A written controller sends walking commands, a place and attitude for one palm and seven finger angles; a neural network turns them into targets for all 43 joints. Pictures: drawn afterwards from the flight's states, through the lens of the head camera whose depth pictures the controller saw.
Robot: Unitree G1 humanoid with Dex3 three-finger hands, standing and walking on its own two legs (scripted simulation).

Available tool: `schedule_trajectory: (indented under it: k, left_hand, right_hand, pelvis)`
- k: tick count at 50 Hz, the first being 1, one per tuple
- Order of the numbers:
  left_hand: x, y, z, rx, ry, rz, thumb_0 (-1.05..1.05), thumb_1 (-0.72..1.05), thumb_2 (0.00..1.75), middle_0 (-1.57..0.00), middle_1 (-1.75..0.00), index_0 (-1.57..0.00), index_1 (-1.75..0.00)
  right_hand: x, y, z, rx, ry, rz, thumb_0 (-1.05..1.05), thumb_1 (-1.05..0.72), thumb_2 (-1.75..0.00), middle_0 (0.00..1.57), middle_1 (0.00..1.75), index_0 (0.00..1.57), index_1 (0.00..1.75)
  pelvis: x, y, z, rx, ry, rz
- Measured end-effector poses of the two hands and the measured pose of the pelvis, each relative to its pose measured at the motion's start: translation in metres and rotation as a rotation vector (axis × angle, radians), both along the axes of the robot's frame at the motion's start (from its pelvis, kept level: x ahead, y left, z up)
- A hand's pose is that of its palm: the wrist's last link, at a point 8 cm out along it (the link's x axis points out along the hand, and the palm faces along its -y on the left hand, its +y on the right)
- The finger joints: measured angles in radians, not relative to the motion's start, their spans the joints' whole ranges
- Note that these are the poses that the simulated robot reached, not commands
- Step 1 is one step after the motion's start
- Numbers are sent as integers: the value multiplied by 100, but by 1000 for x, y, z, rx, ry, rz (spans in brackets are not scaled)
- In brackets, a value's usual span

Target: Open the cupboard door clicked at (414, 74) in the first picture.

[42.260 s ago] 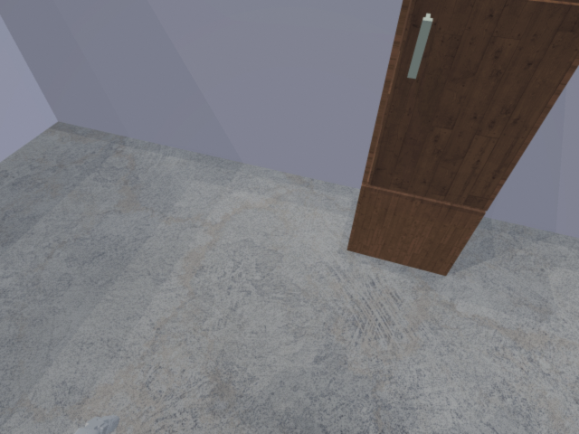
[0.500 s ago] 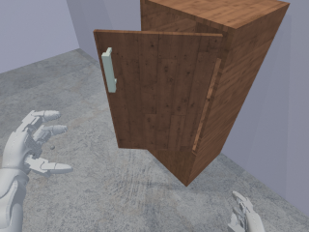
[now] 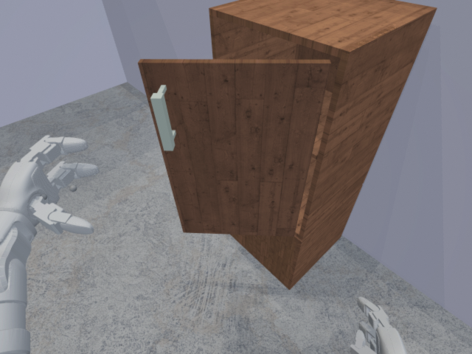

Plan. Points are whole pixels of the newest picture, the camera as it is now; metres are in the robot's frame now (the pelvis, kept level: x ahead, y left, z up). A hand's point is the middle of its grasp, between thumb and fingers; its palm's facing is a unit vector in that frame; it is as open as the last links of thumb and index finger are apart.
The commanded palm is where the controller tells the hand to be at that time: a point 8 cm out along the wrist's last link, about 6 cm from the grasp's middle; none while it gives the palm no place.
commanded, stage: raise the hand with hooked fingers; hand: left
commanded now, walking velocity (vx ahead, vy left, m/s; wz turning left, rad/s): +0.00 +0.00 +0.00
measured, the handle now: (166, 118) +0.54 +0.21 +0.13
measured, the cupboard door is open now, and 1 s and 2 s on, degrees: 44 44 44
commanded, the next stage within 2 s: move the hooked fingers beside the handle in 0.38 s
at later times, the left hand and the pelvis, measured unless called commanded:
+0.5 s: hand (93, 194) +0.30 +0.25 +0.15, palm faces +0.09 -0.99 -0.04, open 14.0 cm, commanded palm +0.27 +0.30 +0.16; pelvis +0.00 -0.02 +0.00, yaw +0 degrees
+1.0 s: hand (109, 166) +0.37 +0.26 +0.15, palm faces +0.08 -1.00 -0.02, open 14.0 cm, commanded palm +0.34 +0.30 +0.15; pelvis +0.01 -0.01 +0.00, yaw -2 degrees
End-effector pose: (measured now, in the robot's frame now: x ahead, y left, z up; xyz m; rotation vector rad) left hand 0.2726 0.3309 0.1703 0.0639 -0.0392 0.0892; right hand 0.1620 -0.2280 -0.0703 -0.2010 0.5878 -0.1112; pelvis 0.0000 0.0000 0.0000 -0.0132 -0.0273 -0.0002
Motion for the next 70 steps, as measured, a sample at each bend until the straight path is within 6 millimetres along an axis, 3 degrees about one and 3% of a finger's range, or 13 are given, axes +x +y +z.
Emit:
schedule_trajectory:
  k: [8,17,30,36,46,59,70]
  left_hand:
    - [-2,-12,-17,-28,30,16,-1,-50,30,-31,-120,-30,-120]
    - [-2,-18,-5,-11,-23,29,-2,-50,30,-31,-120,-30,-120]
    - [4,-26,-13,-28,8,19,-2,-50,30,-31,-120,-30,-120]
    - [22,-14,-16,-35,43,45,-2,-50,30,-31,-120,-30,-120]
    - [62,-28,-12,-48,21,-32,-2,-50,30,-31,-120,-30,-120]
    - [76,-16,-18,-40,24,1,-2,-50,30,-30,-120,-30,-120]
    - [108,-14,-22,-64,68,-24,-2,-50,30,-31,-120,-30,-120]
  right_hand:
    - [0,-13,1,-6,11,-10,2,-90,-90,20,30,21,30]
    - [5,-17,1,0,-1,-14,2,-90,-90,20,30,21,30]
    - [5,-22,-2,5,4,-23,2,-90,-90,20,30,21,30]
    - [-4,-26,-6,-12,40,-37,2,-90,-90,20,30,21,30]
    - [-28,-31,-14,-21,107,-92,2,-90,-90,20,30,21,30]
    - [-46,-27,-20,-38,191,-109,2,-90,-90,20,30,21,30]
    - [-51,-23,-21,-49,224,-124,2,-90,-90,20,30,21,30]
  pelvis:
    - [2,-8,0,3,-2,-6]
    - [3,-16,0,6,-7,-4]
    - [3,-19,-1,7,0,-5]
    - [0,-20,-2,4,10,1]
    - [4,-12,-2,6,42,-17]
    - [9,-2,-2,0,59,-19]
    - [10,4,-3,-4,87,-20]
